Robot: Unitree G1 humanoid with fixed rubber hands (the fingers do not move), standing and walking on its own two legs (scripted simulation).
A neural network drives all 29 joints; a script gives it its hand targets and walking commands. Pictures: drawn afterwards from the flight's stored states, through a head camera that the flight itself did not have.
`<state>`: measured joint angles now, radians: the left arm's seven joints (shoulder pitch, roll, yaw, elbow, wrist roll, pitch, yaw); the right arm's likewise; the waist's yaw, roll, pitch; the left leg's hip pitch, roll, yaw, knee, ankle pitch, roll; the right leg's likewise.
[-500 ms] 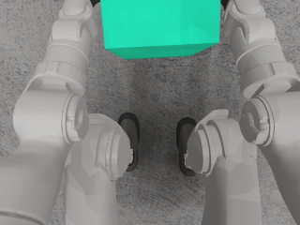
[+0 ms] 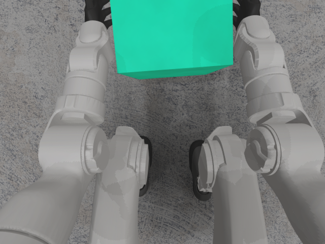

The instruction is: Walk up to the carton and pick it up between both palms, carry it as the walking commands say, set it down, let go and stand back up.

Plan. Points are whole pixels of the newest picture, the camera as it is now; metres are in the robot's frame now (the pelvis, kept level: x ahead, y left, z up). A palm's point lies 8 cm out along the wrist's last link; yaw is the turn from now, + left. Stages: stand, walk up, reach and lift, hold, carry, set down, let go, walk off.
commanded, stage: reach and lift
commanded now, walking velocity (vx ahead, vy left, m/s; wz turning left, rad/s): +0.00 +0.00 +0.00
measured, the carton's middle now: (170, 26) +0.55 +0.01 -0.19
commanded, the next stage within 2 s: none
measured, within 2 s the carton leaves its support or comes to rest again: neither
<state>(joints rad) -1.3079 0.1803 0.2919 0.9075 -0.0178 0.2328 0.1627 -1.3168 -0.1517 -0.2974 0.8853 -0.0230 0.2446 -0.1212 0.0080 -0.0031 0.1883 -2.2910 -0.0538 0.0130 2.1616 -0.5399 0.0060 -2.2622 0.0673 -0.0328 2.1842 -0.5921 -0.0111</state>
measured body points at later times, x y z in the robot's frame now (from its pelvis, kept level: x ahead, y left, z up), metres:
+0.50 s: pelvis +0.01 +0.00 +0.04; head +0.33 +0.00 +0.35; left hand +0.54 +0.16 -0.07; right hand +0.55 -0.13 -0.07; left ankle +0.12 +0.11 -0.34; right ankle +0.11 -0.10 -0.34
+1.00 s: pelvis +0.00 +0.00 +0.09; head +0.29 +0.00 +0.44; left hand +0.52 +0.16 +0.01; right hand +0.52 -0.13 +0.01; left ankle +0.12 +0.11 -0.34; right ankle +0.11 -0.10 -0.34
